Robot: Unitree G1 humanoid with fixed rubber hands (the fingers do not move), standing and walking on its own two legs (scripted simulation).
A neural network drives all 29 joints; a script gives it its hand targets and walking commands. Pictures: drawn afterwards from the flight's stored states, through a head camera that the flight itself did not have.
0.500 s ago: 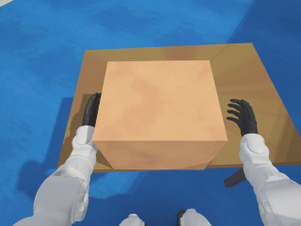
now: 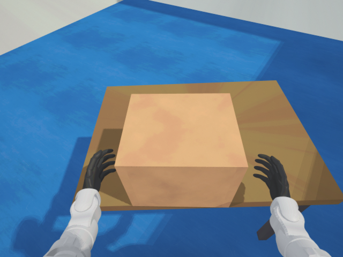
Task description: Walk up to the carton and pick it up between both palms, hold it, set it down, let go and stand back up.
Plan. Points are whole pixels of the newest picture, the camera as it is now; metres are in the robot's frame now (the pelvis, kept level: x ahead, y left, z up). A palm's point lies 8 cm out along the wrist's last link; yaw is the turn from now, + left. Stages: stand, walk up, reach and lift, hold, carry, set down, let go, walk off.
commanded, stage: set down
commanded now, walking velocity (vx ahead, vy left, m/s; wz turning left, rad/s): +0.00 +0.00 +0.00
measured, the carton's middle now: (180, 150) +0.40 +0.00 -0.02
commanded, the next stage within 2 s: none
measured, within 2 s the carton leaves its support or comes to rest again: neither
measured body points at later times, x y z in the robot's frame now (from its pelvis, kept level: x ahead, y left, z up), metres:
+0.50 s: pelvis +0.01 -0.01 +0.01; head +0.00 -0.01 +0.46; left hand +0.26 +0.23 -0.02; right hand +0.23 -0.24 -0.03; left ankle +0.02 +0.11 -0.72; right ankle +0.06 -0.13 -0.72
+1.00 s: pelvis +0.03 -0.01 +0.02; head +0.00 +0.00 +0.47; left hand +0.24 +0.23 -0.03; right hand +0.21 -0.23 -0.05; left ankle +0.02 +0.11 -0.72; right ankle +0.06 -0.13 -0.72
